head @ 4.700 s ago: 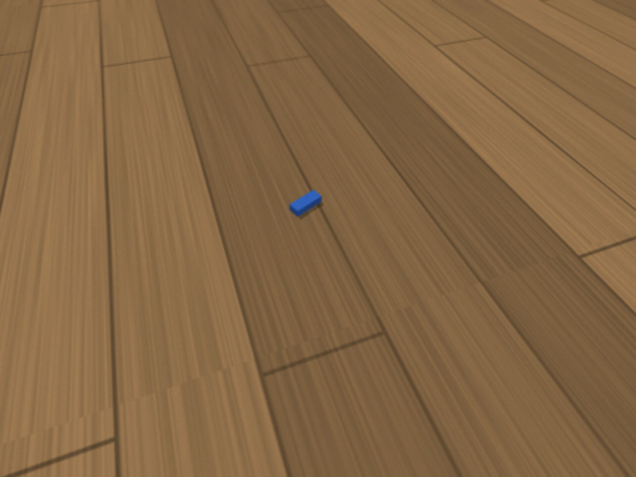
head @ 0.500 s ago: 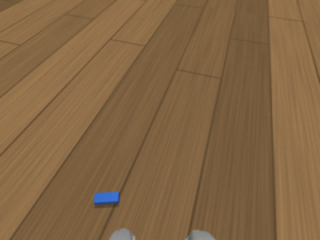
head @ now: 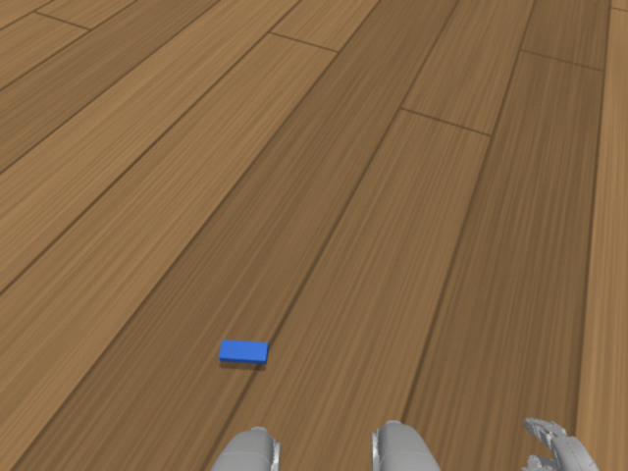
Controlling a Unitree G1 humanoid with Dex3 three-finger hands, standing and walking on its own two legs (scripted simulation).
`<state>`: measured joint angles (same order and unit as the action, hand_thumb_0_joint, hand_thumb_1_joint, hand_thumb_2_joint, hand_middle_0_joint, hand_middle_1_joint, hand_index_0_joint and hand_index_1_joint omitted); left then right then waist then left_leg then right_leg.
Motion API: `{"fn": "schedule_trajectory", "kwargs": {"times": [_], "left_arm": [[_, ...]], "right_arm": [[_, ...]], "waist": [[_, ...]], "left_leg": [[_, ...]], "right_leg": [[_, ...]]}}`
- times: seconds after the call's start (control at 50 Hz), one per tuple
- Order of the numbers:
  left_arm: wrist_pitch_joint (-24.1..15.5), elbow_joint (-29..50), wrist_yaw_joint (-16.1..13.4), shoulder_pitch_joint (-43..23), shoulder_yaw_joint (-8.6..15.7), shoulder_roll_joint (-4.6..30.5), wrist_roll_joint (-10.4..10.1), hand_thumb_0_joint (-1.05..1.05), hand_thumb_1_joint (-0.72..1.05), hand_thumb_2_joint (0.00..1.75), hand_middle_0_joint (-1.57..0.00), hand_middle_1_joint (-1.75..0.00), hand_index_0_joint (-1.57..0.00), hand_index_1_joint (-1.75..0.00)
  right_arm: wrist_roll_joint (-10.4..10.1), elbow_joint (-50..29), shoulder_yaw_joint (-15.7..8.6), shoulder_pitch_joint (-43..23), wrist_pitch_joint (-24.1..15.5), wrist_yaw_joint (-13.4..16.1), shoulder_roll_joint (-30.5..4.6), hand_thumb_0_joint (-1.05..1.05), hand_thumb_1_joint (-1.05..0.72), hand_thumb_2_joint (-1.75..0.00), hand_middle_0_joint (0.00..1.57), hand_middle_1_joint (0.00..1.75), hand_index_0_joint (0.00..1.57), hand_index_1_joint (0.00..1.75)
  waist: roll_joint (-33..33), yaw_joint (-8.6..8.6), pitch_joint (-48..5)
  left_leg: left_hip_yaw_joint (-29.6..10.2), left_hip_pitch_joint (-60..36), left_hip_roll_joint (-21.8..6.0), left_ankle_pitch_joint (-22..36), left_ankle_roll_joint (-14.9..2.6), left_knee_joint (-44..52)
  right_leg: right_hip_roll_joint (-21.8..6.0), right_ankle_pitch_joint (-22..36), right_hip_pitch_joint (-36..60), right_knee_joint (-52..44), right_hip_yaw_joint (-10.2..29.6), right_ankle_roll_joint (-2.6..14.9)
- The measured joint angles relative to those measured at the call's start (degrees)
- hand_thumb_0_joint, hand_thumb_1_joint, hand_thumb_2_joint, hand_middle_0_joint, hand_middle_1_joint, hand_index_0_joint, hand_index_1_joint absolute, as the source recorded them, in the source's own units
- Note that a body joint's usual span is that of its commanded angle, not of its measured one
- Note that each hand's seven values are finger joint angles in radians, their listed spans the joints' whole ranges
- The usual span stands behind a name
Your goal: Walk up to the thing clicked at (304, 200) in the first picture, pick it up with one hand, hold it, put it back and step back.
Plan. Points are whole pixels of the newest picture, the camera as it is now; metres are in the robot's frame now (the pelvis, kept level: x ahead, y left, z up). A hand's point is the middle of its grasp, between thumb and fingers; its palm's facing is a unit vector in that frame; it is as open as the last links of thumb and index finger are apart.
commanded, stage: walk up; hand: left
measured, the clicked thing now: (244, 351) +0.46 +0.22 -0.71
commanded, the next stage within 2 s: stand in 1.24 s
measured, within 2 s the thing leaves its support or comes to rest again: neither
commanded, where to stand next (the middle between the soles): +0.05 +0.01 m, yaw -3 degrees
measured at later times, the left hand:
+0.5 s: hand out of the picture +0.11 +0.27 -0.12, palm faces -0.03 -0.94 -0.35, open 7.4 cm
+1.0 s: hand out of the picture +0.09 +0.26 -0.11, palm faces -0.04 -0.95 -0.32, open 7.4 cm
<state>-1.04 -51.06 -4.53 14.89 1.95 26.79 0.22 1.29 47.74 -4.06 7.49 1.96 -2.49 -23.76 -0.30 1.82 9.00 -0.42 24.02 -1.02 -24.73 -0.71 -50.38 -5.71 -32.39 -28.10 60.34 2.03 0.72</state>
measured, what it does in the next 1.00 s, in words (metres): steps on the spot: right foot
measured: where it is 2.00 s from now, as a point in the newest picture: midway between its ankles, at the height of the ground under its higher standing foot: outside the picture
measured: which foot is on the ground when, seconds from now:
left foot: down 0.00-1.00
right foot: up 0.00-0.16, down 0.18-1.00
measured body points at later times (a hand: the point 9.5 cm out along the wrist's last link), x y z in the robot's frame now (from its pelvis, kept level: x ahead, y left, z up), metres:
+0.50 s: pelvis +0.00 +0.01 +0.03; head +0.01 +0.02 +0.48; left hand +0.11 +0.32 -0.09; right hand +0.08 -0.29 -0.09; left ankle +0.03 +0.12 -0.70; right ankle +0.03 -0.11 -0.70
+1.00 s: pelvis +0.00 +0.01 +0.05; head +0.01 +0.02 +0.50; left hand +0.09 +0.31 -0.09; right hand +0.08 -0.30 -0.08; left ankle +0.03 +0.12 -0.70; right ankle +0.03 -0.11 -0.70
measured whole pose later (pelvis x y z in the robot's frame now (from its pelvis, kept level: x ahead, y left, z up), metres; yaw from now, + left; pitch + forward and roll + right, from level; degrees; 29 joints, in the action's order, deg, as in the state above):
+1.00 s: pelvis +0.00 +0.01 +0.05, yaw -2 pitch -3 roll +0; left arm -0.9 -67.2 0.8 4.6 0.3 19.9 0.1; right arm 0.4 66.9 0.2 3.9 -1.1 -0.5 -20.6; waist 0.3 0.3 2.9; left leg 2.2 7.9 -0.8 -9.7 -0.3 -20.1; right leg -0.2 -7.9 -8.0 18.4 -1.3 -0.1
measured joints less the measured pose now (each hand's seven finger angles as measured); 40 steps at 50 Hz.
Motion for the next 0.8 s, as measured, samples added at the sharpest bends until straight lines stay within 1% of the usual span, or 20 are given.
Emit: {"fn": "schedule_trajectory", "kwargs": {"times": [0.02,0.06,0.1,0.16,0.18,0.2,0.22,0.24,0.28,0.32,0.34,0.4,0.48,0.54,0.66,0.8], "left_arm": [[-0.1,-0.5,0.2,-0.2,-0.2,-0.2,-0.1,0.01,0.90,0.90,-0.20,-0.30,-0.21,-0.30],[-0.4,-0.9,0.9,-0.3,-0.3,-0.4,-0.5,0.01,0.90,0.90,-0.20,-0.30,-0.21,-0.30],[-0.6,-1.4,1.6,-1.0,-0.4,-0.9,-0.6,0.01,0.90,0.90,-0.20,-0.30,-0.21,-0.30],[-0.8,-2.1,2.4,-1.9,-0.5,-2.1,-0.3,0.01,0.90,0.90,-0.20,-0.30,-0.21,-0.30],[-0.9,-2.3,2.6,-2.0,-0.5,-2.4,-0.1,0.01,0.90,0.90,-0.20,-0.30,-0.21,-0.30],[-1.0,-2.8,2.7,-2.5,-0.4,-3.0,0.1,0.01,0.90,0.90,-0.20,-0.30,-0.21,-0.30],[-1.0,-3.3,2.8,-3.1,-0.4,-3.7,0.3,0.01,0.90,0.90,-0.20,-0.30,-0.21,-0.30],[-1.0,-3.6,2.9,-3.6,-0.5,-4.2,0.6,0.01,0.90,0.90,-0.20,-0.30,-0.21,-0.30],[-1.0,-3.9,3.4,-4.1,-0.9,-4.3,0.6,0.01,0.90,0.90,-0.20,-0.30,-0.21,-0.30],[-0.4,-4.7,3.9,-5.1,-1.3,-4.4,0.3,0.01,0.90,0.90,-0.20,-0.30,-0.21,-0.30],[-0.1,-5.1,4.1,-5.6,-1.5,-4.6,0.1,0.01,0.90,0.90,-0.20,-0.30,-0.21,-0.30],[-0.1,-6.1,4.6,-6.8,-1.8,-5.1,0.0,0.01,0.90,0.90,-0.20,-0.30,-0.21,-0.30],[-0.2,-7.8,5.0,-8.4,-1.9,-4.7,-0.4,0.01,0.90,0.90,-0.20,-0.30,-0.21,-0.30],[-0.2,-9.2,5.1,-9.4,-2.1,-4.8,-0.8,0.01,0.90,0.90,-0.20,-0.30,-0.21,-0.30],[-0.1,-12.0,5.3,-10.7,-2.4,-5.8,-0.7,0.01,0.90,0.90,-0.20,-0.30,-0.21,-0.30],[0.0,-14.4,5.3,-10.9,-2.3,-6.7,-0.6,0.01,0.90,0.90,-0.20,-0.30,-0.21,-0.30]], "right_arm": [[0.0,0.1,0.3,0.4,0.2,0.1,0.5,0.00,-0.90,-0.90,0.20,0.30,0.20,0.30],[-0.1,0.4,1.0,0.9,0.2,0.6,1.5,0.00,-0.90,-0.90,0.20,0.30,0.20,0.30],[-0.5,1.0,1.6,1.5,-0.5,1.0,1.7,0.00,-0.90,-0.90,0.20,0.30,0.21,0.30],[-0.8,2.2,2.2,2.0,-0.9,1.5,1.3,0.00,-0.90,-0.90,0.20,0.30,0.21,0.30],[-1.0,2.5,2.4,2.1,-0.9,1.6,1.2,0.00,-0.90,-0.90,0.20,0.30,0.21,0.30],[-1.2,3.0,2.5,2.0,-1.0,1.8,0.9,0.00,-0.90,-0.90,0.20,0.30,0.21,0.30],[-1.4,3.6,2.5,1.7,-1.0,2.1,0.6,0.00,-0.90,-0.90,0.20,0.30,0.21,0.30],[-1.7,4.3,2.6,1.5,-1.0,2.3,0.6,0.00,-0.90,-0.90,0.20,0.30,0.21,0.30],[-2.0,5.7,3.0,1.2,-1.1,2.6,1.4,0.00,-0.90,-0.90,0.20,0.30,0.20,0.30],[-1.8,7.1,3.3,1.1,-1.7,2.7,2.2,0.00,-0.90,-0.90,0.20,0.30,0.20,0.30],[-1.7,7.8,3.5,1.1,-2.0,2.5,2.3,0.00,-0.90,-0.90,0.20,0.30,0.20,0.30],[-1.4,9.8,4.3,0.8,-2.4,2.1,2.6,0.00,-0.90,-0.90,0.20,0.30,0.20,0.30],[-1.2,12.1,5.1,0.0,-3.0,1.9,3.5,0.00,-0.90,-0.90,0.20,0.30,0.20,0.30],[-1.2,13.7,5.4,-0.9,-3.2,1.9,3.6,0.00,-0.90,-0.90,0.20,0.30,0.20,0.30],[-1.4,15.7,5.0,-3.0,-3.4,2.1,2.8,0.00,-0.90,-0.90,0.20,0.30,0.20,0.30],[-1.3,17.2,4.4,-4.5,-3.3,2.2,2.4,0.00,-0.90,-0.90,0.20,0.30,0.20,0.30]], "waist": [[0.1,-0.35,-0.5],[1.2,-0.77,-1.2],[1.6,-1.17,-1.6],[1.1,-1.37,-2.0],[0.9,-1.32,-2.2],[0.2,-1.23,-2.1],[-1.0,-1.31,-1.6],[-1.9,-1.44,-1.4],[-1.2,-1.45,-1.9],[0.2,-1.49,-2.4],[0.2,-1.56,-2.8],[-0.4,-1.41,-3.8],[0.6,-1.41,-4.6],[1.0,-1.37,-4.9],[0.7,-1.41,-5.2],[0.3,-1.44,-5.8]], "left_leg": [[-0.2,-0.3,-0.2,0.4,-0.34,0.8],[0.3,-1.2,0.2,1.5,-0.26,2.9],[0.4,-1.7,0.5,2.2,-0.33,4.1],[0.7,-2.0,0.6,2.2,-0.61,4.3],[1.0,-1.9,0.5,1.9,-0.60,3.9],[1.0,-1.9,0.1,1.5,-0.51,3.3],[0.5,-2.2,-0.6,1.3,-0.33,2.9],[0.1,-2.5,-1.1,1.4,-0.15,3.0],[0.5,-3.4,-0.4,2.5,-0.09,4.9],[1.5,-5.2,1.0,4.0,-0.25,8.0],[1.7,-5.7,1.2,4.6,-0.44,9.2],[1.8,-6.8,0.5,5.6,-0.68,11.3],[1.9,-9.0,0.4,7.7,-0.25,15.5],[1.9,-10.6,0.4,9.4,-0.05,18.9],[2.1,-13.3,0.5,12.3,0.20,24.5],[2.4,-15.3,0.4,14.2,0.38,28.1]], "right_leg": [[0.9,-0.6,-0.3,1.0,-0.7,0.20],[1.8,1.0,-0.5,0.8,-1.8,0.31],[2.4,2.8,0.7,-2.5,-3.1,0.27],[3.8,3.9,4.3,-10.0,-4.5,0.27],[4.3,5.7,6.1,-13.7,-4.7,0.46],[4.9,10.3,7.3,-16.4,-4.7,0.32],[5.7,12.0,8.1,-17.4,-5.2,-0.04],[6.1,12.5,8.8,-18.2,-5.6,-0.29],[5.4,12.5,9.0,-18.6,-5.2,-0.38],[4.1,12.6,9.4,-19.0,-4.3,-0.76],[3.9,13.0,9.8,-19.8,-4.1,-0.96],[4.7,14.8,11.3,-23.2,-4.1,-1.05],[4.9,17.0,13.4,-27.3,-4.0,-0.96],[4.9,18.5,14.8,-30.4,-4.0,-0.88],[5.0,21.2,17.3,-35.6,-3.8,-0.83],[5.2,23.1,19.2,-39.0,-3.6,-0.79]]}}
